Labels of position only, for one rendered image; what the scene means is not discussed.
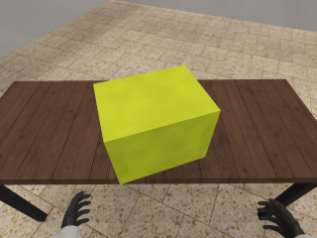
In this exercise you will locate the table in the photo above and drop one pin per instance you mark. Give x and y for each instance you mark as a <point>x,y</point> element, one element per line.
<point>50,134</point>

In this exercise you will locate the left robot hand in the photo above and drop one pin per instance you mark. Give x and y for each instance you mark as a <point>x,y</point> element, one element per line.
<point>72,212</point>

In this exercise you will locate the carton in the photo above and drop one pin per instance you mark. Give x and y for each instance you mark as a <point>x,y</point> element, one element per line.
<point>154,121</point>

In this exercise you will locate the robot left forearm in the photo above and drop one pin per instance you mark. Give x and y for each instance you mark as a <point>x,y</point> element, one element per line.
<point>70,231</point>

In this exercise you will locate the right robot hand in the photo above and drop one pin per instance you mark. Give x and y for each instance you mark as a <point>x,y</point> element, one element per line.
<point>288,227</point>

